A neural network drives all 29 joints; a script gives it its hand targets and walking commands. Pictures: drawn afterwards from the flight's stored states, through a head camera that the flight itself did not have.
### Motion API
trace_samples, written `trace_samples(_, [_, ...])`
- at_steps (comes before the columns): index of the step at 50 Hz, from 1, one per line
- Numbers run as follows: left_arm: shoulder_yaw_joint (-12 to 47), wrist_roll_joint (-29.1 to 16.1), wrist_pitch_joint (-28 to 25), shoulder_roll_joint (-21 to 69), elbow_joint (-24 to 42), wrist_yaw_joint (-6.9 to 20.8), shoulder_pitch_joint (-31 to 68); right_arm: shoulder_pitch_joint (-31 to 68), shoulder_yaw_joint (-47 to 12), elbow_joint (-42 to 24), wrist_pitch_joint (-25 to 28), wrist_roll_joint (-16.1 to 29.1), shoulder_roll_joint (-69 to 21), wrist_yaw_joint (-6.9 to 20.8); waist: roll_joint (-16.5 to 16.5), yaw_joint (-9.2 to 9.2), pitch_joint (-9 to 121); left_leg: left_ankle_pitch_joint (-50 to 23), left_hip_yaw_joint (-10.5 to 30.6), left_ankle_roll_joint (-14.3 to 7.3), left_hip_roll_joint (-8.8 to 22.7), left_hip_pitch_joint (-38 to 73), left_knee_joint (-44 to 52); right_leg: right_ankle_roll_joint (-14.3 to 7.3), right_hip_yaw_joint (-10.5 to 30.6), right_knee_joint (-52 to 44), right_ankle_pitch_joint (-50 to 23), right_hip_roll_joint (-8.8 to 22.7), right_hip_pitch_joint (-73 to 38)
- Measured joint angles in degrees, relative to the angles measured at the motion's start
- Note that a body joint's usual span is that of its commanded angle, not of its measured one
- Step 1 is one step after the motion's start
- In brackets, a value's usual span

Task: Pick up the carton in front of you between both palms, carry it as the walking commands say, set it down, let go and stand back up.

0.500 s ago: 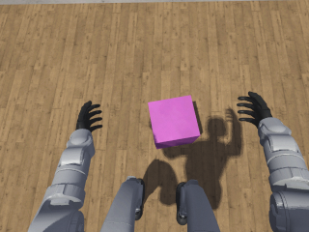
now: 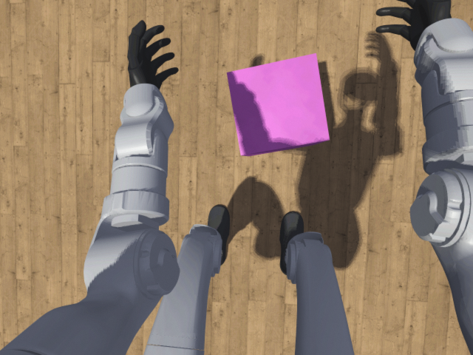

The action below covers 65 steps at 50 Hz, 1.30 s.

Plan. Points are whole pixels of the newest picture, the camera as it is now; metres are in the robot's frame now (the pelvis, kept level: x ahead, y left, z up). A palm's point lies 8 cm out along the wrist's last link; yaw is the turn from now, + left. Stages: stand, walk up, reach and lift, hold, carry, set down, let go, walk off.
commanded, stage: reach and lift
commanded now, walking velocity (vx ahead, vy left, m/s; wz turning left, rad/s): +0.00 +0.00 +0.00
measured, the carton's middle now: (276, 114) +0.51 -0.03 -0.52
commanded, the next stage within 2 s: none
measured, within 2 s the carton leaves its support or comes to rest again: leaves its support in 1.60 s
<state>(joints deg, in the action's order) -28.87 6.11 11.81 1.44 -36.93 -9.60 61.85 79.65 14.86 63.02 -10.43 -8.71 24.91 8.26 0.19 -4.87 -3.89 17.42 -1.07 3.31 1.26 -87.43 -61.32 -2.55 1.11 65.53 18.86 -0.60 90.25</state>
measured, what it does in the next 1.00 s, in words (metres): lowers itself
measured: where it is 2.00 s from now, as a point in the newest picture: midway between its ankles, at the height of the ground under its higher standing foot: (250, 250)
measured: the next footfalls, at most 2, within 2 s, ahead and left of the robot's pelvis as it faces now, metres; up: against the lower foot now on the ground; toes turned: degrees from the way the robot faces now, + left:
none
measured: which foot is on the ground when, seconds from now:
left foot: down 0.00-1.00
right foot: down 0.00-1.00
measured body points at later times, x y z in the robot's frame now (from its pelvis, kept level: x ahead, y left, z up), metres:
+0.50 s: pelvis -0.04 +0.03 -0.20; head +0.33 -0.02 +0.05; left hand +0.49 +0.18 -0.36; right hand +0.54 -0.21 -0.37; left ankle +0.08 +0.16 -0.61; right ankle +0.07 -0.09 -0.61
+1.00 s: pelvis -0.04 +0.02 -0.28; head +0.34 -0.03 -0.05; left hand +0.51 +0.17 -0.45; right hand +0.55 -0.19 -0.47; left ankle +0.08 +0.16 -0.61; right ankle +0.07 -0.09 -0.61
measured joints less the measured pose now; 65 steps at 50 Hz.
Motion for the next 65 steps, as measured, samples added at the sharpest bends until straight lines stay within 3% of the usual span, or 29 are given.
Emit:
trace_samples(9, [-0.48,0.13,-5.84,0.3,-3.5,1.05,-3.86,-5.6,2.72,-1.05,3.78,-1.39,-4.43,-2.61,-0.47,1.77,7.05,4.54,1.82,1.31,-2.2,-14.53,-11.89,0.94,1.45,11.13,4.66,-0.06,14.36])
trace_samples(22, [10.47,-12.28,-4.39,-5.18,-6.57,-3.99,5.49,1.93,-11.14,0.32,3.93,13.28,6.39,-4.4,1.69,1.29,-2.81,11.81,0.18,-0.05,-3.69,-33.46,-40.6,2.98,3.7,39.62,10.35,-0.3,33.63])
trace_samples(30, [11.85,-14.82,-2.46,-7.23,-12.52,-4.92,14.93,11.73,-16.37,6.86,2.46,16.32,9.34,-3.88,2.44,1.0,-12.99,11.71,0.28,0.98,-4.55,-37.27,-51.37,2.58,3.7,50.78,10.41,-0.19,37.6])
trace_samples(37, [11.06,-14.42,-4.06,-9.16,-20.49,-3.7,21.99,16.96,-18.63,11.31,3.52,17.08,9.73,-4.1,3.55,1.2,-20.24,12.05,0.88,2.09,-5.26,-38.42,-56.59,1.71,3.12,56.33,10.89,0.17,38.91])
trace_samples(44, [13.23,-17.14,-6.72,-11.1,-24.65,-2.85,25.01,16.3,-21.05,10.27,5.12,18.9,9.51,-5.49,4.22,1.96,-23.66,13.94,1.45,3.03,-6.25,-38.29,-60.65,0.86,2.54,60.91,13.39,1.07,38.7])
trace_samples(51, [14.06,-17.65,-8.28,-10.74,-24.49,-2.91,21.57,13.27,-20.99,8.72,5.83,18.77,6.89,-6.62,4.39,2.88,-20.1,15.46,1.35,2.87,-6.01,-39.02,-62.15,1.16,2.64,62.19,14.7,0.82,39.4])
trace_samples(65, [11.61,-14.26,-7.94,-7.85,-25.24,-1.91,22.96,15.44,-21.49,11.19,4.91,18.0,4.43,-5.58,4.22,3.08,-19.43,13.76,1.01,2.19,-5.58,-38.94,-60.08,1.71,3.0,59.78,12.75,0.38,39.25])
